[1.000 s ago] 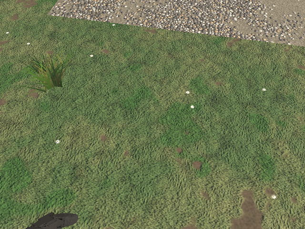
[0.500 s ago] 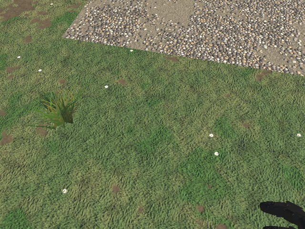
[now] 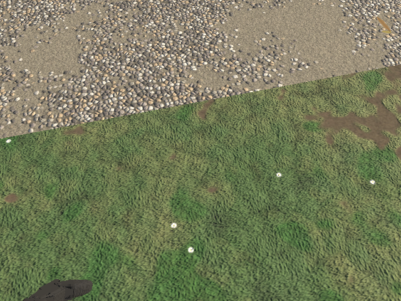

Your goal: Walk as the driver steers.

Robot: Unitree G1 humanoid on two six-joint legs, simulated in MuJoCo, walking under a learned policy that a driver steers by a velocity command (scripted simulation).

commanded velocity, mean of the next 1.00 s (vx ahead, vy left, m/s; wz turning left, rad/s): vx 0.39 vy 0.00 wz -0.38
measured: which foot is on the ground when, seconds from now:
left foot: down 0.00-0.04, up 0.06-0.50, down 0.52-1.00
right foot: up 0.00-0.00, down 0.02-0.54, up 0.56-0.92, down 0.94-1.00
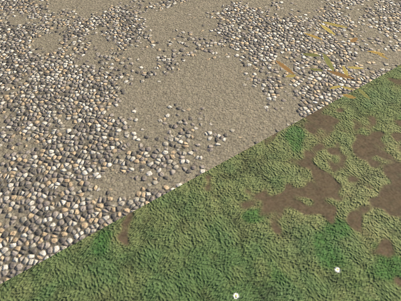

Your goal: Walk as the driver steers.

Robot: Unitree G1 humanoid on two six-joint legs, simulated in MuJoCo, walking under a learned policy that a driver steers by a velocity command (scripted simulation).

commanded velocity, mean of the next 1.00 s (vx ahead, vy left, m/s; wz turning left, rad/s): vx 0.02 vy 0.00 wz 0.47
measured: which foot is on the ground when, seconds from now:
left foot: down 0.00-0.98, up 1.00-1.00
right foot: down 0.00-0.36, up 0.38-0.96, down 0.98-1.00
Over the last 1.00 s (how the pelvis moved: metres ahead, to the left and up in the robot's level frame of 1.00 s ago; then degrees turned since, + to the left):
0.47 -0.07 0.01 -21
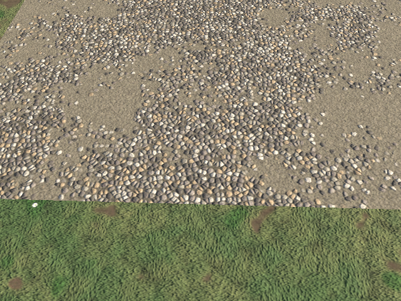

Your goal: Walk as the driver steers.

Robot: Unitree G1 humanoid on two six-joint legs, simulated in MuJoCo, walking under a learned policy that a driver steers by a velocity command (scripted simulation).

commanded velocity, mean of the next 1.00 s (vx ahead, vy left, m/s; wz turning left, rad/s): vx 0.20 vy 0.00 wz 0.20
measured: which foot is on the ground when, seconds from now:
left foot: up 0.00-0.36, down 0.38-0.82, up 0.84-1.00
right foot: down 0.00-0.38, up 0.40-0.80, down 0.82-1.00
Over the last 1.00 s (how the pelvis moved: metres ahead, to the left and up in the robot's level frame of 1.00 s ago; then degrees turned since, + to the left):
0.02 0.03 0.00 33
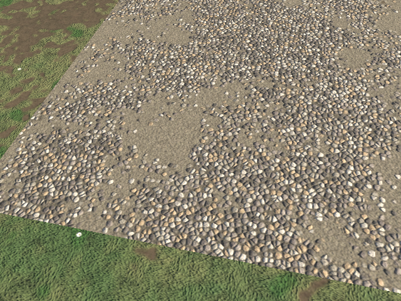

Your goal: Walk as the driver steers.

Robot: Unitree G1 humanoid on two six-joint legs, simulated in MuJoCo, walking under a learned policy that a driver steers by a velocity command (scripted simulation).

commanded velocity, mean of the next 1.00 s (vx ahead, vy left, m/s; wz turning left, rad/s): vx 0.49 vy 0.00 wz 0.00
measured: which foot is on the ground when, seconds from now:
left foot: up 0.00-0.34, down 0.36-0.88, up 0.90-1.00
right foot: down 0.00-0.38, up 0.40-0.84, down 0.86-1.00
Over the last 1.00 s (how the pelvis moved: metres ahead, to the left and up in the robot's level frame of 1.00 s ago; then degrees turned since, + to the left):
0.18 -0.01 0.01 9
